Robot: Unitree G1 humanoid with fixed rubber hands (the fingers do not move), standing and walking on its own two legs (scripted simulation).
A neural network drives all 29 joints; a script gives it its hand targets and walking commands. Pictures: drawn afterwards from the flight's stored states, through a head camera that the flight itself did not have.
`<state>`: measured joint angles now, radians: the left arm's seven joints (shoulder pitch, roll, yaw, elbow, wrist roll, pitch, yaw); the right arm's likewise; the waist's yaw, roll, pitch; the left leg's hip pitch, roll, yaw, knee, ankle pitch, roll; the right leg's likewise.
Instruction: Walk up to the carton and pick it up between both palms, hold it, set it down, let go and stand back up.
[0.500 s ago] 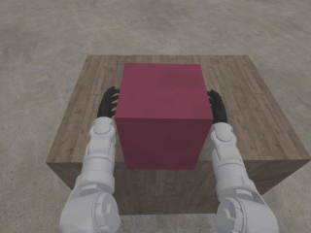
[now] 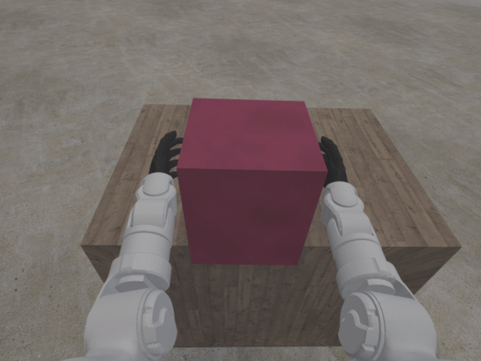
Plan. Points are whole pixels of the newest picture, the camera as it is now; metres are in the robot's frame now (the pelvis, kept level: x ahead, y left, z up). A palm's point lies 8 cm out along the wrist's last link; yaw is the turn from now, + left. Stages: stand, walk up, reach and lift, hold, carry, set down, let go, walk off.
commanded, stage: reach and lift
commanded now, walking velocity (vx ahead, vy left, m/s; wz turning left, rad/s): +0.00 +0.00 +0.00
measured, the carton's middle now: (246, 184) +0.44 -0.01 +0.09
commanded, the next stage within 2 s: none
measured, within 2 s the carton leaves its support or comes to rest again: neither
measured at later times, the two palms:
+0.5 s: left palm (151, 163) +0.41 +0.16 +0.17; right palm (330, 175) +0.39 -0.14 +0.15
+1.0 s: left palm (139, 150) +0.38 +0.16 +0.21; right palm (338, 163) +0.37 -0.14 +0.20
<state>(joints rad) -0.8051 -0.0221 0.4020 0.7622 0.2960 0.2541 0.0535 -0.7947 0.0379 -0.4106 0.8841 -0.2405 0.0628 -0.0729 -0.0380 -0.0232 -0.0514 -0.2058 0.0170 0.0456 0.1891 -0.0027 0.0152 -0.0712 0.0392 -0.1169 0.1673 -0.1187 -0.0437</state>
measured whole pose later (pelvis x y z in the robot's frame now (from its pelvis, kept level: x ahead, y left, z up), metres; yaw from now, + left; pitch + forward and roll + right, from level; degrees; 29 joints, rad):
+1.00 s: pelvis -0.01 +0.02 +0.00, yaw +0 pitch -4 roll -1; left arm -0.78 0.00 0.27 0.30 0.29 0.68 0.05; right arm -0.79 -0.04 -0.15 0.63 0.07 0.35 -0.14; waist -0.08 -0.05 -0.01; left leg -0.15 0.01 0.06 0.27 -0.05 0.03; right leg 0.01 0.03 -0.10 0.19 -0.13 -0.02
